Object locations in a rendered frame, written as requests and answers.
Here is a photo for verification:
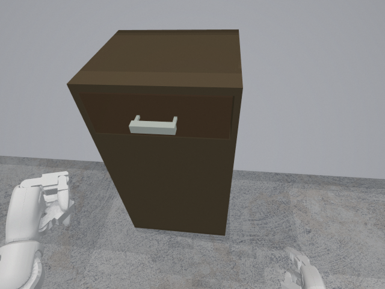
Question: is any left robot hand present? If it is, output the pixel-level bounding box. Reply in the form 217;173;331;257
5;171;75;244

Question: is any cabinet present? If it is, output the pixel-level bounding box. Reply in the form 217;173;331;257
67;30;243;236

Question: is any handle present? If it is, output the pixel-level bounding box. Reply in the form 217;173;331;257
129;115;177;135

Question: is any left robot forearm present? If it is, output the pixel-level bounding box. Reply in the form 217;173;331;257
0;240;45;289

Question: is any right robot hand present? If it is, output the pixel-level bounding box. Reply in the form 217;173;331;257
281;247;326;289

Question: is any drawer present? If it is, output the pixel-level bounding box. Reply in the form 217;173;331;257
79;92;233;139

